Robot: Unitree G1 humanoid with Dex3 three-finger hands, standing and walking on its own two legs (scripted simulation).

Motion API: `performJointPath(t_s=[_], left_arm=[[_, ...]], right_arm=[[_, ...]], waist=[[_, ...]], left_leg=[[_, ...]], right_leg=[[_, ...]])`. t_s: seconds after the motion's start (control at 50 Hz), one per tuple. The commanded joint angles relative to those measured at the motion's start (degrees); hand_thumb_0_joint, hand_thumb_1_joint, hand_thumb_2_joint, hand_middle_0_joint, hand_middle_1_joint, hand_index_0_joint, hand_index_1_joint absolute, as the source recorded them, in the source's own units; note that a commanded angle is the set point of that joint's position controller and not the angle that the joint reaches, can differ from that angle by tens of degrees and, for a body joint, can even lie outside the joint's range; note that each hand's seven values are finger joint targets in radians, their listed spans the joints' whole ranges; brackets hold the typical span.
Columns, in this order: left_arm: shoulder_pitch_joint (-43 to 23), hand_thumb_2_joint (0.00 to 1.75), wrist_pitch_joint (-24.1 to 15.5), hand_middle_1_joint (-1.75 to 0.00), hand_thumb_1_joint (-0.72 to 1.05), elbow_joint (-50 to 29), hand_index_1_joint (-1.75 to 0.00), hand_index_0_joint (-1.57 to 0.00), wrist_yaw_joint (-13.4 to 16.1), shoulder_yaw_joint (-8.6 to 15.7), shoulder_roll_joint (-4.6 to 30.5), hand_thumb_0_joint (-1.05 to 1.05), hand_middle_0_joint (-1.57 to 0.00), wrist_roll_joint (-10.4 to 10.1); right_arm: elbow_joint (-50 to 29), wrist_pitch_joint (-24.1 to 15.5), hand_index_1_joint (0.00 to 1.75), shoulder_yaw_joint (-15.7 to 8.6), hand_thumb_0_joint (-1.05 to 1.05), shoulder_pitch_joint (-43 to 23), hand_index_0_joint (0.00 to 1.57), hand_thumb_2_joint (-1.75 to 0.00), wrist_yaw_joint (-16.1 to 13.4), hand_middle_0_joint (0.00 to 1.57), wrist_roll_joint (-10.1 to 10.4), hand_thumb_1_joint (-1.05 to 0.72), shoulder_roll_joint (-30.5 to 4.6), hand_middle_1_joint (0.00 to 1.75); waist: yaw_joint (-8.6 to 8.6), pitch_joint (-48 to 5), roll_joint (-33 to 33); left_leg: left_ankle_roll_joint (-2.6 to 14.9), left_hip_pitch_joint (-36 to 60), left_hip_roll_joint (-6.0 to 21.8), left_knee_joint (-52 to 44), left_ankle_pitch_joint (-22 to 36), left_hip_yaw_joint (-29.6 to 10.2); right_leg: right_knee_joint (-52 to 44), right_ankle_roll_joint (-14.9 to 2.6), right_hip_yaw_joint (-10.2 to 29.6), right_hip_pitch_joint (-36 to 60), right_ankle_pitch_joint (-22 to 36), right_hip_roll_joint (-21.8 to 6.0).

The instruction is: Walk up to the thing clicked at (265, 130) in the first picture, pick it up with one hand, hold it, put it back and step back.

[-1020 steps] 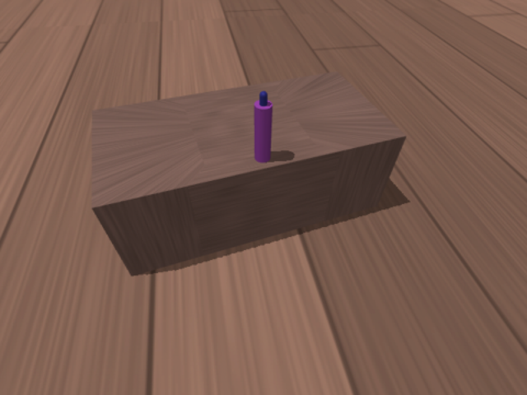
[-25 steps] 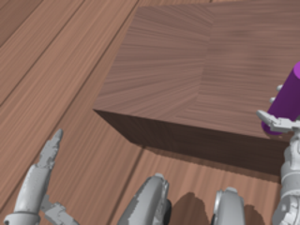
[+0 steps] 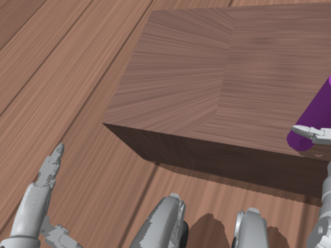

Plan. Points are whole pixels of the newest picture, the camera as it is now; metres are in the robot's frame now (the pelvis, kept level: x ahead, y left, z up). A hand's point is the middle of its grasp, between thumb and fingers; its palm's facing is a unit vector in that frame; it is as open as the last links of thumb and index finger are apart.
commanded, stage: withdraw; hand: right
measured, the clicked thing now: (324, 112) +0.47 -0.24 +0.00
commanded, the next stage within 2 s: rise in 0.08 s
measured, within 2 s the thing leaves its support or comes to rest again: rests again in 0.24 s
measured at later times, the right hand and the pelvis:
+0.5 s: hand out of the picture +0.45 -0.36 +0.12, palm faces +0.44 +0.85 -0.27, open 16.5 cm; pelvis +0.03 -0.01 +0.10, yaw -2 degrees
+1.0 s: hand out of the picture +0.29 -0.23 +0.08, palm faces +0.24 +0.94 -0.24, open 17.1 cm; pelvis +0.07 +0.00 +0.15, yaw -4 degrees
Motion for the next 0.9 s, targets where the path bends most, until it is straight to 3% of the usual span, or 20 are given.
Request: performJointPath(t_s=[0.0,0.04,0.08,0.16,0.18,0.2,0.22,0.28,0.32,0.36,0.44,0.5,0.56,0.6,0.62,0.64,0.72,0.74,0.76,0.88], left_arm=[[5.0,0.03,-1.9,-0.05,-0.53,-5.1,-0.05,-0.06,1.8,4.3,7.6,0.00,-0.06,-0.4],[4.5,0.03,-1.5,-0.05,-0.54,-2.9,-0.05,-0.06,2.3,4.6,8.3,0.00,-0.06,-0.5],[2.0,0.04,-1.3,-0.05,-0.54,-4.6,-0.05,-0.06,3.0,5.5,10.1,0.00,-0.06,-0.6],[1.6,0.04,-0.4,-0.05,-0.55,-1.5,-0.05,-0.06,3.9,3.5,9.1,0.00,-0.06,-1.5],[1.1,0.07,-0.2,-0.07,-0.58,-0.4,-0.08,-0.07,4.0,2.4,8.5,0.00,-0.08,-1.5],[1.5,0.07,1.8,-0.07,-0.55,-1.1,-0.08,-0.07,4.0,1.6,8.4,0.00,-0.08,-2.9],[2.2,0.08,2.9,-0.07,-0.50,-2.5,-0.07,-0.07,3.9,2.0,8.5,0.00,-0.07,-3.0],[5.6,0.13,4.9,-0.05,-0.29,1.7,-0.06,-0.04,3.8,2.7,9.2,0.00,-0.04,-3.3],[4.2,0.19,6.0,-0.03,-0.13,5.2,-0.04,-0.01,3.9,1.7,9.2,0.00,-0.02,-3.7],[2.0,0.31,6.7,-0.11,0.03,6.9,-0.12,-0.08,4.6,4.3,11.3,0.00,-0.08,-4.0],[-5.9,0.59,6.4,-0.21,0.35,9.7,-0.21,-0.14,4.7,-5.2,4.1,0.00,-0.14,-4.6],[-4.2,0.66,6.6,-0.22,0.48,14.1,-0.23,-0.16,4.9,-7.2,3.4,0.00,-0.16,-4.3],[-4.0,0.72,6.8,-0.24,0.58,18.0,-0.24,-0.17,4.6,-10.3,1.0,0.00,-0.17,-4.7],[-4.1,0.76,7.2,-0.25,0.66,19.5,-0.26,-0.17,4.9,-8.3,2.8,0.00,-0.18,-5.4],[-3.0,0.79,7.6,-0.26,0.70,22.0,-0.26,-0.18,5.2,-6.5,4.2,0.00,-0.18,-5.5],[-4.6,0.79,7.8,-0.26,0.71,20.9,-0.27,-0.18,5.3,-5.5,5.7,0.00,-0.18,-5.8],[-6.1,0.83,8.2,-0.27,0.77,22.3,-0.27,-0.19,6.4,-4.0,5.9,0.00,-0.19,-6.9],[-6.3,0.85,8.2,-0.28,0.81,23.4,-0.28,-0.19,6.6,-4.4,5.2,0.00,-0.19,-7.0],[-8.1,0.83,8.1,-0.27,0.78,22.2,-0.28,-0.19,6.7,-6.5,3.3,0.00,-0.19,-7.2],[-9.3,0.86,8.1,-0.28,0.83,25.4,-0.28,-0.19,7.6,-9.3,-0.8,0.00,-0.19,-7.1]], right_arm=[[-16.5,-2.9,0.24,-1.3,0.00,-21.2,0.26,-0.23,1.6,0.26,1.9,0.27,-19.6,0.24],[-15.3,-1.0,0.16,-1.6,0.00,-21.6,0.18,-0.15,2.3,0.18,2.4,0.34,-21.3,0.16],[-17.6,0.6,0.12,-0.9,0.00,-24.0,0.13,-0.12,3.3,0.13,3.8,0.39,-19.6,0.12],[-8.8,4.5,0.05,3.3,0.00,-21.1,0.07,-0.06,5.2,0.07,3.7,0.39,-14.8,0.05],[-8.1,5.1,0.02,2.8,0.00,-20.8,0.09,-0.01,5.4,0.10,3.8,0.36,-15.4,0.02],[0.9,9.7,0.05,1.4,0.00,-13.8,0.07,-0.08,2.0,0.06,-1.8,0.35,-26.0,0.06],[-4.7,11.1,0.06,3.6,0.00,-19.2,0.07,-0.08,-0.2,0.06,-0.8,0.37,-22.2,0.06],[-7.5,14.5,0.06,5.1,0.00,-20.3,0.06,-0.10,-2.9,0.05,-1.6,0.36,-22.8,0.06],[-7.7,16.6,0.06,2.8,0.00,-19.3,0.06,-0.12,-4.9,0.05,-2.2,0.28,-27.9,0.06],[-11.6,17.9,0.08,5.1,0.00,-21.2,0.07,-0.15,-6.2,0.07,-2.1,0.31,-25.9,0.08],[-3.6,19.9,0.07,10.4,0.00,-17.2,0.06,-0.11,-8.0,0.06,-1.9,0.46,-17.8,0.07],[-7.5,20.3,0.07,11.5,0.00,-17.2,0.06,-0.11,-8.6,0.06,-1.9,0.45,-17.8,0.07],[-7.7,22.5,0.07,13.5,0.00,-6.5,0.06,-0.11,-8.2,0.06,-0.8,0.47,-13.5,0.07],[-13.6,23.6,0.07,13.7,0.00,-3.5,0.06,-0.11,-8.4,0.06,0.0,0.46,-14.6,0.07],[-14.4,24.5,0.07,16.3,0.00,-2.9,0.06,-0.12,-8.3,0.06,0.5,0.45,-11.5,0.07],[-18.0,25.3,0.07,14.7,0.00,1.4,0.06,-0.11,-8.5,0.06,0.9,0.46,-13.2,0.07],[-28.2,27.6,0.06,19.7,0.00,9.5,0.06,-0.08,-8.8,0.06,2.3,0.50,-6.0,0.06],[-27.7,28.4,0.06,21.4,0.00,12.1,0.06,-0.09,-8.8,0.06,2.7,0.49,-2.8,0.06],[-31.2,28.5,0.06,21.7,0.00,15.2,0.06,-0.07,-8.9,0.06,2.8,0.52,-2.0,0.06],[-43.0,28.8,0.06,24.1,0.00,26.2,0.06,-0.08,-10.0,0.06,3.4,0.50,1.3,0.06]], waist=[[-4.12,-31.6,-23.1],[-4.71,-30.5,-21.7],[-4.15,-32.4,-20.2],[-3.15,-24.4,-13.8],[-4.08,-23.7,-12.8],[-9.60,-23.5,-14.2],[-6.59,-23.8,-14.3],[-7.95,-25.9,-14.3],[-10.32,-24.5,-14.1],[-10.01,-25.2,-14.1],[-11.34,-15.9,-10.5],[-12.52,-18.1,-13.8],[-13.52,-15.7,-12.7],[-13.57,-16.7,-12.4],[-12.30,-14.4,-11.0],[-13.49,-16.1,-9.6],[-13.72,-14.4,-6.9],[-12.96,-13.1,-4.6],[-14.72,-13.6,-4.9],[-17.00,-10.2,-7.3]], left_leg=[[1.81,15.6,-1.2,-13.0,14.4,-1.7],[1.57,17.7,-1.0,-14.9,14.6,-2.5],[1.59,19.3,-1.0,-16.5,14.3,-1.9],[1.31,20.3,-0.9,-20.0,13.1,-0.8],[1.25,20.6,-0.9,-20.7,13.0,-0.8],[1.47,24.6,-1.0,-24.1,11.4,-2.5],[1.45,25.8,-1.3,-25.4,11.2,-2.1],[1.38,30.1,-1.4,-28.0,15.3,-1.4],[1.58,32.6,-1.6,-28.8,18.2,-0.4],[1.73,34.7,-1.5,-30.4,20.5,-0.2],[1.63,36.8,-1.5,-35.1,17.1,-0.5],[2.00,40.3,-1.1,-36.6,19.3,-0.4],[2.03,42.4,-1.1,-38.0,22.1,0.4],[1.89,43.9,-0.7,-39.2,23.9,0.3],[1.92,43.4,-0.7,-39.7,23.6,0.7],[1.74,45.3,-0.5,-40.5,24.8,0.6],[1.41,48.4,0.1,-42.3,28.9,0.6],[1.32,48.2,0.0,-42.5,28.9,0.9],[1.34,49.7,0.2,-42.9,29.5,0.6],[1.50,54.6,1.1,-44.7,28.2,-0.6]], right_leg=[[-15.1,0.03,-0.8,32.7,14.7,2.7],[-16.0,-0.33,-1.0,31.8,14.2,2.7],[-18.3,-0.34,-0.4,34.4,13.5,2.5],[-22.0,-0.62,0.3,33.4,12.0,2.4],[-22.7,-0.74,0.2,33.5,12.2,2.4],[-26.2,-0.29,-0.9,37.1,12.6,2.8],[-27.5,-0.42,-0.7,37.9,11.7,2.7],[-29.7,-0.55,-1.8,43.6,15.9,3.1],[-31.3,-0.35,-2.3,45.2,20.0,3.2],[-33.3,-0.24,-2.5,49.6,23.1,3.2],[-37.9,-0.30,-3.0,47.8,18.7,3.0],[-40.2,0.18,-3.2,53.6,22.3,3.1],[-42.7,0.58,-3.2,55.7,26.9,3.2],[-43.8,0.35,-3.6,58.8,29.0,3.1],[-44.5,0.37,-3.3,59.4,29.3,2.9],[-45.0,0.12,-3.4,60.6,30.2,3.0],[-45.9,-0.20,-4.2,64.3,34.6,3.1],[-46.1,-0.27,-3.9,64.3,35.1,2.8],[-46.6,-0.31,-4.2,64.7,35.3,3.0],[-49.0,-0.38,-5.7,63.0,31.6,4.0]])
